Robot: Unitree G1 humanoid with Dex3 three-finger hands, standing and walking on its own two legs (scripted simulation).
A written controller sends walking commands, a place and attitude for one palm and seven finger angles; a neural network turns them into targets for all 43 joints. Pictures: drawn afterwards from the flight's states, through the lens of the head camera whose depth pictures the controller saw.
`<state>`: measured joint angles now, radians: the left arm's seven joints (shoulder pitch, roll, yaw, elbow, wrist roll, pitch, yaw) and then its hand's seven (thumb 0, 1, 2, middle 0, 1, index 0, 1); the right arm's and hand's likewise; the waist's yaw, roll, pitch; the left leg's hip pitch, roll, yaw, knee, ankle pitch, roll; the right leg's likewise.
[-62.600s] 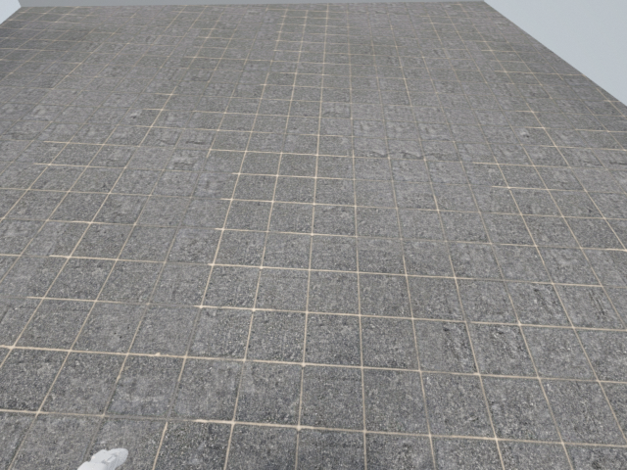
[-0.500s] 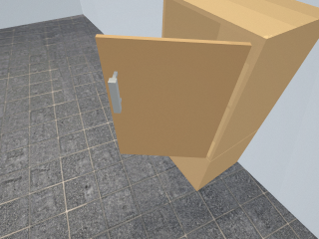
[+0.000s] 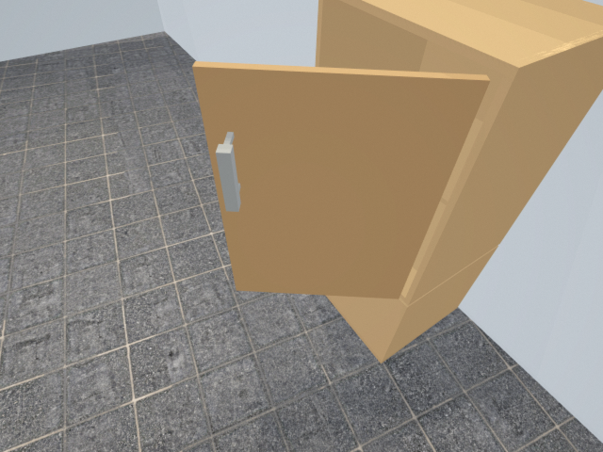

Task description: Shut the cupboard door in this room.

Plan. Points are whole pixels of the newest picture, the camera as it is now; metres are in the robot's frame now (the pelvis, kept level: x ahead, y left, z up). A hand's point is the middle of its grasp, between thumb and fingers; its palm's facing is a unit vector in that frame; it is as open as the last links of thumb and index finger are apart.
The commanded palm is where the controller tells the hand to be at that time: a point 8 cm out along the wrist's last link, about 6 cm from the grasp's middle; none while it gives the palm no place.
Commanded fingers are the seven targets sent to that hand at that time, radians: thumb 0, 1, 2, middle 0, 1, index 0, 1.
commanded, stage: look again from close up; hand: left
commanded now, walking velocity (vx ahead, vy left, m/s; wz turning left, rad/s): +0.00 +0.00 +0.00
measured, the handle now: (231, 172) +0.54 +0.15 +0.07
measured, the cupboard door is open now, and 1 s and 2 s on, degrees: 54 54 54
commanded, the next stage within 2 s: shuffle to correct the standing spot in 0.34 s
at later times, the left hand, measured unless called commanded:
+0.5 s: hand out of the picture -0.01 +0.22 -0.17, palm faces +0.00 -0.97 -0.23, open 7.4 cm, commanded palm none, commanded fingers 0.00 0.90 0.90 -0.20 -0.30 -0.20 -0.30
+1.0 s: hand out of the picture -0.06 +0.15 -0.19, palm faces +0.05 -0.99 -0.11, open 7.4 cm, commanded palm none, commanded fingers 0.00 0.90 0.90 -0.20 -0.30 -0.20 -0.30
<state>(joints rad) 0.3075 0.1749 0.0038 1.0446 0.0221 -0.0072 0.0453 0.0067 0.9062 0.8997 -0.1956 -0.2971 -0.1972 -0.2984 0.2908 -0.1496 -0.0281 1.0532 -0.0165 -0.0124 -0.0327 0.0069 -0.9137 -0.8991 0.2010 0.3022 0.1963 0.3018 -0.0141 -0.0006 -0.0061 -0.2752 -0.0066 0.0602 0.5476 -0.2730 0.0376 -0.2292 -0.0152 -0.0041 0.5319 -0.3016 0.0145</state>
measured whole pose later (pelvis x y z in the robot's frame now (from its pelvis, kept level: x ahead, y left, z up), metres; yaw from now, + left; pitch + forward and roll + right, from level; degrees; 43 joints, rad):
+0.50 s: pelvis -0.03 +0.02 +0.00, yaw +0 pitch -2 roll +0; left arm 0.30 0.23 0.00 1.03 0.03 0.01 0.03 0.01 0.91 0.90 -0.20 -0.30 -0.20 -0.30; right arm 0.20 -0.22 -0.02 1.03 -0.02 -0.01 -0.01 0.00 -0.91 -0.90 0.20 0.30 0.20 0.30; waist 0.01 -0.02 0.01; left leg -0.24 -0.03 0.08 0.47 -0.19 0.07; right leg -0.21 -0.04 0.02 0.47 -0.22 0.04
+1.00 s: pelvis +0.00 +0.00 -0.01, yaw -2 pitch -2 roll +0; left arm 0.45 0.12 0.04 1.10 0.03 0.02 0.01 0.01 0.91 0.90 -0.20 -0.30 -0.20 -0.30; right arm 0.34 -0.14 -0.04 1.08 -0.02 -0.03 -0.03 0.01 -0.91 -0.90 0.20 0.30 0.19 0.30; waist 0.00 -0.04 0.00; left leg -0.27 0.02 0.11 0.60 -0.28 0.04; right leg -0.26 -0.02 -0.02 0.65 -0.38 -0.02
